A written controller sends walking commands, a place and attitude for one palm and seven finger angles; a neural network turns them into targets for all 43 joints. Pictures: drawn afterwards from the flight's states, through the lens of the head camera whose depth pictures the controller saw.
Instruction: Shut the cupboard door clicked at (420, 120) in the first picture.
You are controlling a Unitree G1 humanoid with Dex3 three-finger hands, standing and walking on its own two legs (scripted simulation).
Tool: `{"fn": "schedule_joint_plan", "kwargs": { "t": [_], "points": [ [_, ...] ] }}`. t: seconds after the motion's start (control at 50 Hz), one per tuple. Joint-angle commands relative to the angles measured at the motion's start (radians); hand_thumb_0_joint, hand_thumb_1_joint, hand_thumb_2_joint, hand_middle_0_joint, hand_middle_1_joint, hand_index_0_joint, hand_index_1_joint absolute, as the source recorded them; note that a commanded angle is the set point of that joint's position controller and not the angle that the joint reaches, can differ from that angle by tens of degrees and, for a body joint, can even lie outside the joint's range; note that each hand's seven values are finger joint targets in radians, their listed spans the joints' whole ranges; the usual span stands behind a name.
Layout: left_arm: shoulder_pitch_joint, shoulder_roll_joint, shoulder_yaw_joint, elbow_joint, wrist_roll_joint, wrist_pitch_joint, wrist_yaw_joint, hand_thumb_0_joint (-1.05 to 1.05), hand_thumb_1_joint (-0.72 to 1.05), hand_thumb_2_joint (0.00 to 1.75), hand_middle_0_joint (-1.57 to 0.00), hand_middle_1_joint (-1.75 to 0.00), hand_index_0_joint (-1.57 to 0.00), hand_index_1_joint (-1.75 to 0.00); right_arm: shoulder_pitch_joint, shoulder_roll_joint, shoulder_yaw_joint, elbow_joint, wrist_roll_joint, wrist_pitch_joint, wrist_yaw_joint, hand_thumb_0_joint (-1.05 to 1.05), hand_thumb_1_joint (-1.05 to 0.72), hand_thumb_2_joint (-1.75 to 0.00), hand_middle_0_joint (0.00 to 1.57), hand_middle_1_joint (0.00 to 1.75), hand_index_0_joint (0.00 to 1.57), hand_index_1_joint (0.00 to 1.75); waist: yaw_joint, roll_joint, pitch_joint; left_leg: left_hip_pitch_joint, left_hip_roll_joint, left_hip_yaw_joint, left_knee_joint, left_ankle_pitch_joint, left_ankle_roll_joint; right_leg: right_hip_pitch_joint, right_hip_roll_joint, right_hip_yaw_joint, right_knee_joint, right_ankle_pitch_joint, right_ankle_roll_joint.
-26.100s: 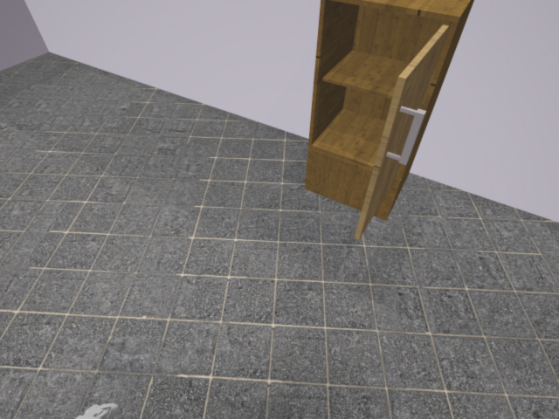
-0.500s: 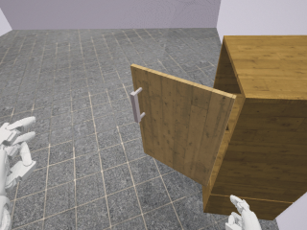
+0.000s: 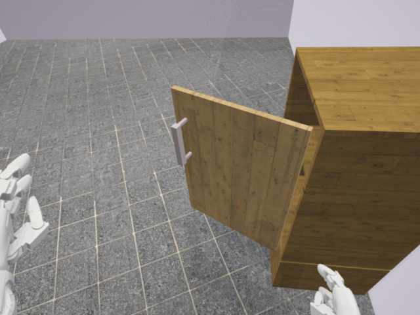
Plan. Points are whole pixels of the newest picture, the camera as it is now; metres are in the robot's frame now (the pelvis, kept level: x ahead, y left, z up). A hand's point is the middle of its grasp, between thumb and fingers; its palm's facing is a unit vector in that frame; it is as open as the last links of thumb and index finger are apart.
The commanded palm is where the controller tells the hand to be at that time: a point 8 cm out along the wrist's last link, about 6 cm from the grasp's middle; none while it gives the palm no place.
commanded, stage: step back with the hand held close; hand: left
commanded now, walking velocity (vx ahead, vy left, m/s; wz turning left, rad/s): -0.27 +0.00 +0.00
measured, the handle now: (183, 142) +0.63 +0.17 -0.05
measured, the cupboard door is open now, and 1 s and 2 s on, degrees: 63 63 63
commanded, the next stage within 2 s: stop stepping back and stand still in 1.02 s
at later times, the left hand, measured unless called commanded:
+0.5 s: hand (7, 256) +0.15 +0.30 +0.15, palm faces +0.40 -0.78 -0.49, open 7.4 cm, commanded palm +0.08 +0.33 +0.17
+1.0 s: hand out of the picture +0.04 +0.28 +0.17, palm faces +0.48 -0.78 -0.40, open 7.4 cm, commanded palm -0.03 +0.32 +0.17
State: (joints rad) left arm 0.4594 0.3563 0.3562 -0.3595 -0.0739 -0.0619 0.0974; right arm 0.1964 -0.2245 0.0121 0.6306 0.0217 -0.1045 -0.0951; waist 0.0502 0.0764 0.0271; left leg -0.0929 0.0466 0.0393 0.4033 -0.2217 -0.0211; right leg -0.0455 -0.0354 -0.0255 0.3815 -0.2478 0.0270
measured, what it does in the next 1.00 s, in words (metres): shifts its weight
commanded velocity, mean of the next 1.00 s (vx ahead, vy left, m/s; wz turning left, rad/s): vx -0.30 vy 0.00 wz -0.04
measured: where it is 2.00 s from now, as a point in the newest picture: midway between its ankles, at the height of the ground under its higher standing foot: outside the picture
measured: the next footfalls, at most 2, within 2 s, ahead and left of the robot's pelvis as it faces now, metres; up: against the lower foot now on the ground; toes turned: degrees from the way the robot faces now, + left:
right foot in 1.16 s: -0.16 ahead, -0.11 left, +0.00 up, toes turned +10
left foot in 1.36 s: -0.20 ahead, +0.15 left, +0.00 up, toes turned +9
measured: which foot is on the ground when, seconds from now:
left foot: down 0.00-1.00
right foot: down 0.00-1.00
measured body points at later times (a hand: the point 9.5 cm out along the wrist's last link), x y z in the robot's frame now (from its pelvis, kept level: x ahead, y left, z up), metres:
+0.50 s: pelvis -0.05 +0.03 -0.01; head -0.04 +0.03 +0.44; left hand +0.12 +0.34 +0.18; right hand +0.14 -0.21 -0.08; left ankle +0.00 +0.13 -0.74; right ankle -0.02 -0.13 -0.74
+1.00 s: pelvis -0.16 +0.02 -0.02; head -0.16 +0.03 +0.43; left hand +0.01 +0.32 +0.19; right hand +0.01 -0.23 -0.10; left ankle -0.01 +0.13 -0.73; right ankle -0.03 -0.13 -0.73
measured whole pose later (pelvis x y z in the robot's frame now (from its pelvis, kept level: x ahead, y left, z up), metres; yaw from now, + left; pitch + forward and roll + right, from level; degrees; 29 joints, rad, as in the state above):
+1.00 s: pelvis -0.16 +0.02 -0.02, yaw +3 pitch -2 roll -3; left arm 0.45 0.42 0.41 -0.47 -0.05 -0.27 0.17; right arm 0.21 -0.23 -0.01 0.63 0.00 -0.08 -0.10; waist -0.01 0.03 0.03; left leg -0.53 0.03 -0.04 0.65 -0.31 0.02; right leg -0.43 0.00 0.00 0.57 -0.29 0.03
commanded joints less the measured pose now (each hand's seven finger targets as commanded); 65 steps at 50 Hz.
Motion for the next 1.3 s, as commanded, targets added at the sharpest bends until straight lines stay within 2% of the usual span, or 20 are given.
{"fn": "schedule_joint_plan", "kwargs": {
  "t": [0.0, 0.14, 0.3, 0.4, 0.52, 0.6, 0.68, 0.78, 0.84, 0.94, 1.0, 1.04, 1.08, 1.12, 1.14, 1.16, 1.18, 1.2, 1.24, 1.28],
  "points": [
    [-0.104, 0.236, 0.165, -0.169, 0.01, -0.12, 0.02, 0.0, 0.9, 0.9, -0.2, -0.3, -0.2, -0.3, -0.145, -0.113, -0.04, -0.173, -0.008, -0.01, 0.005, 0.0, -0.9, -0.9, 0.2, 0.3, 0.2, 0.3, -0.023, -0.081, -0.01, -0.082, -0.039, 0.005, 0.005, 0.08, 0.055, -0.145, -0.015, -0.007, -0.12, 0.157, -0.014],
    [0.063, 0.245, 0.172, -0.283, 0.002, -0.139, 0.033, 0.0, 0.9, 0.9, -0.2, -0.3, -0.2, -0.3, -0.125, -0.121, -0.065, -0.204, -0.013, 0.058, 0.003, 0.0, -0.9, -0.9, 0.2, 0.3, 0.2, 0.3, -0.034, -0.028, -0.198, -0.054, -0.026, 0.01, 0.032, 0.323, 0.051, -0.079, -0.017, -0.021, 0.002, 0.404, -0.007],
    [0.097, 0.259, 0.195, -0.284, -0.011, -0.14, 0.047, 0.0, 0.9, 0.9, -0.2, -0.3, -0.2, -0.3, -0.109, -0.126, -0.074, -0.225, -0.007, 0.099, -0.017, 0.0, -0.9, -0.9, 0.2, 0.3, 0.2, 0.3, -0.038, -0.033, -0.213, -0.125, 0.001, -0.016, 0.005, 0.396, 0.05, -0.054, 0.02, -0.037, 0.068, 0.403, 0.009],
    [0.099, 0.238, 0.173, -0.272, -0.007, -0.15, 0.051, 0.0, 0.9, 0.9, -0.2, -0.3, -0.2, -0.3, -0.111, -0.135, -0.07, -0.229, -0.004, 0.089, -0.019, 0.0, -0.9, -0.9, 0.2, 0.3, 0.2, 0.3, -0.04, -0.001, -0.167, -0.283, 0.025, -0.043, -0.053, 0.163, 0.067, -0.021, 0.041, -0.025, 0.098, 0.278, 0.017],
    [0.058, 0.247, 0.194, -0.308, 0.021, -0.197, 0.058, 0.0, 0.9, 0.9, -0.2, -0.3, -0.2, -0.3, -0.115, -0.15, -0.066, -0.24, -0.003, 0.054, -0.017, 0.0, -0.9, -0.9, 0.2, 0.3, 0.2, 0.3, -0.041, 0.062, -0.098, -0.635, 0.063, -0.106, -0.134, -0.347, 0.107, 0.117, 0.071, -0.002, 0.209, 0.153, 0.02],
    [0.027, 0.246, 0.208, -0.344, 0.036, -0.229, 0.061, 0.0, 0.9, 0.9, -0.2, -0.3, -0.2, -0.3, -0.095, -0.146, -0.066, -0.231, -0.009, 0.018, -0.018, 0.0, -0.9, -0.9, 0.2, 0.3, 0.2, 0.3, -0.043, 0.092, -0.105, -0.732, 0.09, -0.135, -0.132, -0.461, 0.122, 0.148, 0.089, 0.004, 0.279, 0.104, 0.019],
    [0.013, 0.282, 0.244, -0.369, 0.044, -0.255, 0.067, 0.0, 0.9, 0.9, -0.2, -0.3, -0.2, -0.3, -0.07, -0.154, -0.074, -0.214, -0.017, -0.02, -0.017, 0.0, -0.9, -0.9, 0.2, 0.3, 0.2, 0.3, -0.047, 0.071, -0.119, -0.703, 0.066, -0.117, -0.039, -0.493, 0.11, 0.063, 0.078, 0.064, 0.24, 0.019, 0.005],
    [-0.027, 0.281, 0.209, -0.347, 0.027, -0.26, 0.085, 0.0, 0.9, 0.9, -0.2, -0.3, -0.2, -0.3, -0.033, -0.123, -0.07, -0.161, -0.033, -0.034, -0.007, 0.0, -0.9, -0.9, 0.2, 0.3, 0.2, 0.3, -0.065, -0.108, -0.067, -0.361, -0.049, -0.009, 0.256, -0.28, 0.019, -0.412, -0.083, 0.252, -0.086, -0.325, -0.078],
    [-0.088, 0.262, 0.164, -0.317, 0.022, -0.259, 0.097, 0.0, 0.9, 0.9, -0.2, -0.3, -0.2, -0.3, -0.031, -0.109, -0.058, -0.135, -0.034, -0.028, -0.009, 0.0, -0.9, -0.9, 0.2, 0.3, 0.2, 0.3, -0.08, -0.139, -0.05, -0.236, -0.057, -0.018, 0.261, -0.213, 0.014, -0.552, -0.081, 0.172, -0.122, -0.381, -0.066],
    [-0.06, 0.279, 0.199, -0.275, 0.021, -0.267, 0.102, 0.0, 0.9, 0.9, -0.2, -0.3, -0.2, -0.3, -0.048, -0.127, -0.065, -0.15, -0.02, -0.017, -0.019, 0.0, -0.9, -0.9, 0.2, 0.3, 0.2, 0.3, -0.075, -0.044, -0.069, -0.433, 0.025, -0.147, 0.033, -0.39, 0.053, -0.37, 0.035, 0.058, 0.049, -0.367, -0.021],
    [-0.008, 0.307, 0.25, -0.346, 0.014, -0.277, 0.086, 0.0, 0.9, 0.9, -0.2, -0.3, -0.2, -0.3, -0.089, -0.126, -0.077, -0.173, -0.025, -0.019, -0.015, 0.0, -0.9, -0.9, 0.2, 0.3, 0.2, 0.3, -0.053, 0.167, -0.167, -0.645, 0.151, -0.278, -0.2, -0.481, 0.104, -0.074, 0.143, -0.02, 0.437, -0.18, -0.001],
    [0.008, 0.358, 0.304, -0.42, 0.007, -0.285, 0.069, 0.0, 0.9, 0.9, -0.2, -0.3, -0.2, -0.3, -0.107, -0.109, -0.093, -0.179, -0.039, -0.027, -0.009, 0.0, -0.9, -0.9, 0.2, 0.3, 0.2, 0.3, -0.032, 0.215, -0.231, -0.711, 0.196, -0.255, -0.215, -0.442, 0.122, 0.03, 0.165, -0.025, 0.598, -0.175, -0.004],
    [0.109, 0.375, 0.346, -0.389, 0.001, -0.285, 0.067, 0.0, 0.9, 0.9, -0.2, -0.3, -0.2, -0.3, -0.118, -0.112, -0.098, -0.187, -0.026, -0.04, 0.007, 0.0, -0.9, -0.9, 0.2, 0.3, 0.2, 0.3, -0.022, 0.181, -0.234, -0.702, 0.178, -0.185, -0.129, -0.428, 0.108, 0.03, 0.147, -0.005, 0.504, -0.217, -0.03],
    [0.214, 0.352, 0.338, -0.361, -0.01, -0.265, 0.077, 0.0, 0.9, 0.9, -0.2, -0.3, -0.2, -0.3, -0.118, -0.092, -0.091, -0.182, -0.018, -0.044, 0.017, 0.0, -0.9, -0.9, 0.2, 0.3, 0.2, 0.3, -0.031, 0.097, -0.186, -0.536, 0.056, -0.033, 0.106, -0.387, 0.016, -0.185, 0.034, 0.083, 0.182, -0.38, -0.105],
    [0.221, 0.373, 0.346, -0.371, -0.008, -0.263, 0.081, 0.0, 0.9, 0.9, -0.2, -0.3, -0.2, -0.3, -0.101, -0.077, -0.092, -0.172, -0.013, -0.038, 0.02, 0.0, -0.9, -0.9, 0.2, 0.3, 0.2, 0.3, -0.051, -0.097, -0.12, -0.337, -0.05, 0.024, 0.456, -0.277, -0.046, -0.538, -0.136, 0.363, -0.101, -0.614, -0.182],
    [0.181, 0.39, 0.34, -0.344, -0.003, -0.252, 0.094, 0.0, 0.9, 0.9, -0.2, -0.3, -0.2, -0.3, -0.097, -0.09, -0.094, -0.145, -0.024, -0.015, 0.026, 0.0, -0.9, -0.9, 0.2, 0.3, 0.2, 0.3, -0.045, -0.234, -0.023, -0.359, -0.074, -0.049, 0.779, -0.21, -0.055, -0.739, -0.351, 0.682, -0.307, -0.728, -0.266],
    [0.143, 0.374, 0.364, -0.285, -0.008, -0.257, 0.104, 0.0, 0.9, 0.9, -0.2, -0.3, -0.2, -0.3, -0.063, -0.114, -0.096, -0.103, -0.055, -0.003, 0.03, 0.0, -0.9, -0.9, 0.2, 0.3, 0.2, 0.3, -0.066, -0.144, 0.006, -0.385, -0.039, -0.106, 0.858, -0.182, -0.043, -0.742, -0.357, 0.6, -0.291, -0.533, -0.266],
    [0.12, 0.304, 0.274, -0.295, -0.001, -0.221, 0.087, 0.0, 0.9, 0.9, -0.2, -0.3, -0.2, -0.3, -0.032, -0.082, -0.077, -0.093, -0.031, 0.014, 0.034, 0.0, -0.9, -0.9, 0.2, 0.3, 0.2, 0.3, -0.061, -0.243, -0.082, -0.44, -0.028, -0.133, 0.835, -0.172, -0.025, -0.598, -0.284, 0.515, -0.211, -0.512, -0.223],
    [-0.021, 0.293, 0.239, -0.32, 0.01, -0.211, 0.092, 0.0, 0.9, 0.9, -0.2, -0.3, -0.2, -0.3, -0.039, -0.087, -0.064, -0.134, -0.021, -0.015, 0.008, 0.0, -0.9, -0.9, 0.2, 0.3, 0.2, 0.3, -0.072, -0.297, -0.059, -0.312, 0.014, -0.097, 0.569, -0.154, -0.001, -0.512, -0.177, 0.337, -0.073, -0.237, -0.155],
    [-0.151, 0.27, 0.17, -0.29, 0.026, -0.203, 0.102, 0.0, 0.9, 0.9, -0.2, -0.3, -0.2, -0.3, -0.049, -0.105, -0.058, -0.107, -0.019, -0.045, -0.026, 0.0, -0.9, -0.9, 0.2, 0.3, 0.2, 0.3, -0.079, -0.213, -0.042, -0.118, -0.006, -0.061, 0.257, -0.139, 0.025, -0.522, -0.124, 0.223, 0.014, -0.184, -0.092]
  ]
}}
